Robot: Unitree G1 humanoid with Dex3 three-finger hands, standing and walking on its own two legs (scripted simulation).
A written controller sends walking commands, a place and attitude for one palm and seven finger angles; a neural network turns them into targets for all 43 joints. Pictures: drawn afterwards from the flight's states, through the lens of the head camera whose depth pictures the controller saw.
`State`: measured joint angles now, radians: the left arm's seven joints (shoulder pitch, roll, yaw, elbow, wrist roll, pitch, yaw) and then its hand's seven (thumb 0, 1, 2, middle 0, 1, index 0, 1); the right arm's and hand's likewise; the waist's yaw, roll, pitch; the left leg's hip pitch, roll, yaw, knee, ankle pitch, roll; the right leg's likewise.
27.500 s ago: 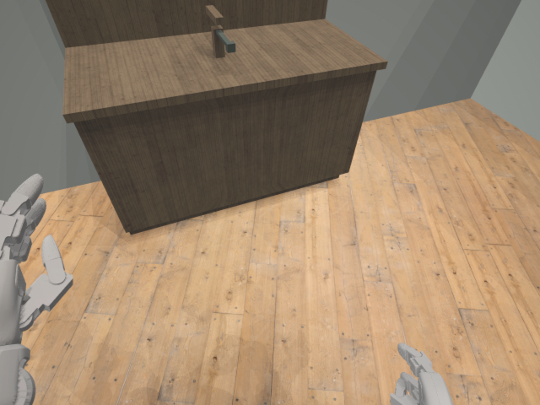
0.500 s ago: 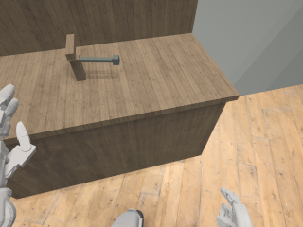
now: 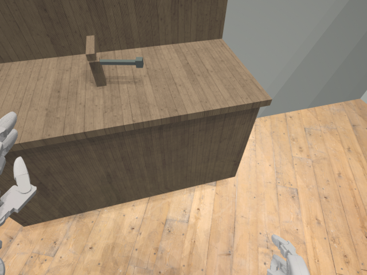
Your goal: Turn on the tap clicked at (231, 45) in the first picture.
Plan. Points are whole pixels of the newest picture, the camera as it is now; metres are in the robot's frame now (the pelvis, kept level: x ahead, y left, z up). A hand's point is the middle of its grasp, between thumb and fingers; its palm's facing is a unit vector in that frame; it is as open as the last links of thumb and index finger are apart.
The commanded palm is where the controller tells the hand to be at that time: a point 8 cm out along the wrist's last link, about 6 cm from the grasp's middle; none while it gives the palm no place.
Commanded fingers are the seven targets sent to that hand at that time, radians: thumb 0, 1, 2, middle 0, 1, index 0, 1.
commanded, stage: stop stepping back and stand still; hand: left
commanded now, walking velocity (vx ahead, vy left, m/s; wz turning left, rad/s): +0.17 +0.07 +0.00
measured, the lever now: (139, 62) +0.79 +0.20 +0.04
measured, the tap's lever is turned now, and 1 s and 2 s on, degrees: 75 75 75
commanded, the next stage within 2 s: stand and check the lever's angle in 0.62 s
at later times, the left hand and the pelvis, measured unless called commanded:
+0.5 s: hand (20, 230) +0.15 +0.24 +0.16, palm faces +0.46 -0.79 -0.41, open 7.4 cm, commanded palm +0.10 +0.26 +0.19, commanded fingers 0.00 0.90 0.90 -0.20 -0.30 -0.20 -0.30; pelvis -0.05 -0.03 -0.01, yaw +2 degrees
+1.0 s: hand (39, 215) +0.18 +0.23 +0.15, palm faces +0.42 -0.84 -0.35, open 7.4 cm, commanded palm +0.12 +0.27 +0.19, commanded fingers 0.00 0.90 0.90 -0.20 -0.30 -0.20 -0.30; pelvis -0.03 -0.02 +0.01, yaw +2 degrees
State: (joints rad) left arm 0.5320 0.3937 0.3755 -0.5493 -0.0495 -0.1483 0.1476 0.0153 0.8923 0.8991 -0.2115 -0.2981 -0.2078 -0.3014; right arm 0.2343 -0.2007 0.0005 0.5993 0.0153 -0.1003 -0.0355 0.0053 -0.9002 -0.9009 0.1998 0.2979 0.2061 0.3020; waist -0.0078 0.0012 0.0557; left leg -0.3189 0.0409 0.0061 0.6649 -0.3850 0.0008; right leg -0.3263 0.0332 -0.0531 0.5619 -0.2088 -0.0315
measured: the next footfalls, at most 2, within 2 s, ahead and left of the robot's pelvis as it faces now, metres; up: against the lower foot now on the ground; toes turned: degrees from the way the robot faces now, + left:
left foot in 0.24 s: +0.01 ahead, +0.10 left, +0.00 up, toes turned +3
right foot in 0.44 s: +0.05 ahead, -0.13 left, +0.00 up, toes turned +1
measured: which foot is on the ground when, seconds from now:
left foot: up 0.00-0.22, down 0.24-1.00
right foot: down 0.00-0.24, up 0.26-0.42, down 0.44-1.00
